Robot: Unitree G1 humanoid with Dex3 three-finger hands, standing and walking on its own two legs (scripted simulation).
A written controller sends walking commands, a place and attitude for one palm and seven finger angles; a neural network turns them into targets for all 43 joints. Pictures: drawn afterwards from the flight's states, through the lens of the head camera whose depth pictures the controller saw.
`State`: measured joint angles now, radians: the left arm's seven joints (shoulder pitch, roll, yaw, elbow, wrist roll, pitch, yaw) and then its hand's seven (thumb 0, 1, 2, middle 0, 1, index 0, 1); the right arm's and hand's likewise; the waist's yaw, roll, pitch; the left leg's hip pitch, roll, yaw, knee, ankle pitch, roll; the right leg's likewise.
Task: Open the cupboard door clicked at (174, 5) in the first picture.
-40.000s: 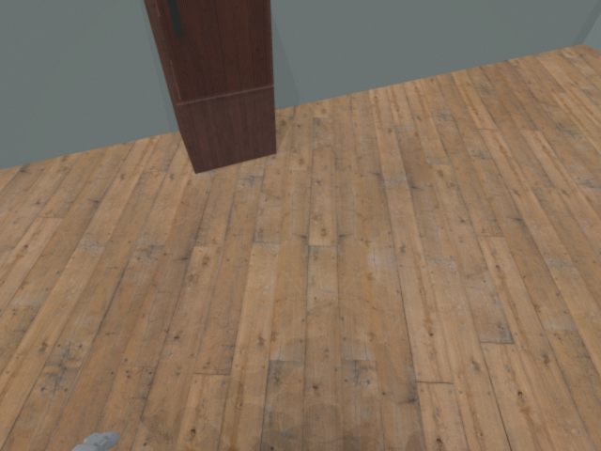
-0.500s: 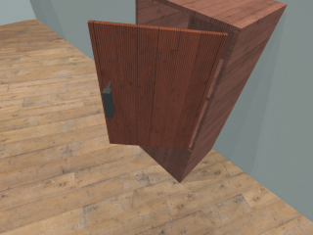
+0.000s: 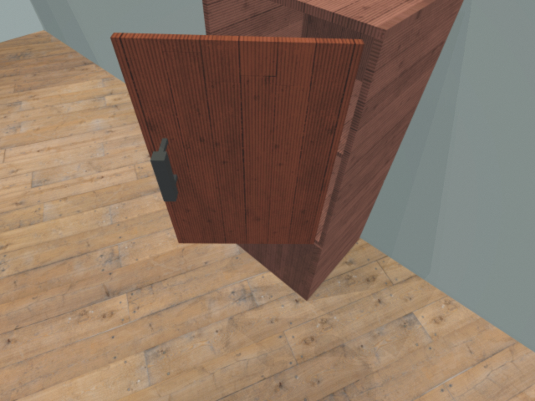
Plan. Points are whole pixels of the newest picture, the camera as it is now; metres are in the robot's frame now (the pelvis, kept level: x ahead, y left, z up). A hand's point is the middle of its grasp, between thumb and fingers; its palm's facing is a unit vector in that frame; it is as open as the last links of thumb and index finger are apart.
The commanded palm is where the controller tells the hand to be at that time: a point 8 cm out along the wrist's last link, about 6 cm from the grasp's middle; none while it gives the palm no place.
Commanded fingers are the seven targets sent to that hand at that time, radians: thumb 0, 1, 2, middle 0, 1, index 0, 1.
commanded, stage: come to a stop and stand still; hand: left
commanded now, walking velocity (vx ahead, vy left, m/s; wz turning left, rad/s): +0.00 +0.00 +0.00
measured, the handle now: (167, 169) +0.55 +0.23 -0.01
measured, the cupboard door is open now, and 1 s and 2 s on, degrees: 42 42 42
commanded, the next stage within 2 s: look again from close up in 0.56 s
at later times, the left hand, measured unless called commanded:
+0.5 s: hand out of the picture -0.04 +0.13 -0.17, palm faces +0.04 -0.98 -0.18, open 7.4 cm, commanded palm none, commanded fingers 0.00 0.90 0.90 -0.20 -0.30 -0.20 -0.30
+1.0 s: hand out of the picture +0.02 +0.15 -0.17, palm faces +0.04 -0.97 -0.22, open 7.4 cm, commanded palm none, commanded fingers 0.00 0.90 0.90 -0.20 -0.30 -0.20 -0.30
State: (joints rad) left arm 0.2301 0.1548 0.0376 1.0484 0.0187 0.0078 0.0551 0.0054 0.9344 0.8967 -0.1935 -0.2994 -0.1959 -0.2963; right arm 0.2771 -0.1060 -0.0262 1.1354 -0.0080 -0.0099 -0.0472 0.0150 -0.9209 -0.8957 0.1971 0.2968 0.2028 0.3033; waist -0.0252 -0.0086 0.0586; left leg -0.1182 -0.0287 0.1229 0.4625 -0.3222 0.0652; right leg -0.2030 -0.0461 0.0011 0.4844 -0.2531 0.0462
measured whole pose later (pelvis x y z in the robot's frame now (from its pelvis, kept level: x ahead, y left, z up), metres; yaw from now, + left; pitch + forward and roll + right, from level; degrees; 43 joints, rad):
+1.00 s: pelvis -0.01 -0.03 +0.00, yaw +2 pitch -1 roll +0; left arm 0.25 0.17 -0.01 1.07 0.01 -0.02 0.03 0.01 0.91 0.90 -0.20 -0.30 -0.20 -0.30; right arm 0.29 -0.17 0.02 1.07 -0.02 -0.02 -0.02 0.01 -0.93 -0.90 0.20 0.30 0.20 0.30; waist -0.01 0.01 0.02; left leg -0.15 -0.01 0.08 0.47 -0.30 0.03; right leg -0.22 -0.03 -0.04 0.50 -0.25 0.00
